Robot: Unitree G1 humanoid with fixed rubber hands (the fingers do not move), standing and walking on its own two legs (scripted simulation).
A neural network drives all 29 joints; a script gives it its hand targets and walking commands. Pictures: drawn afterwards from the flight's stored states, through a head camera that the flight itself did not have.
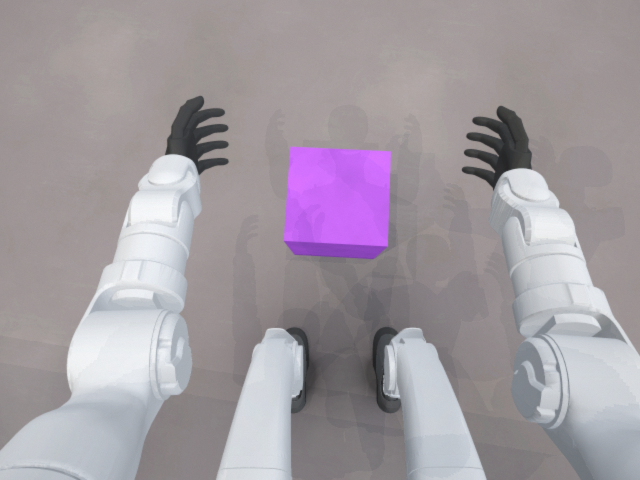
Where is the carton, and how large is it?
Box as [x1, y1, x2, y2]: [284, 147, 390, 258]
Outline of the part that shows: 290,147 284,229 284,241 294,254 373,258 387,246 390,151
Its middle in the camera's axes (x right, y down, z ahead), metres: +0.04 -0.08 +0.92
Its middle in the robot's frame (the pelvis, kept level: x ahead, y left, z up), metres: +0.51 +0.00 -0.53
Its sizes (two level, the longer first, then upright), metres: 0.210 0.200 0.250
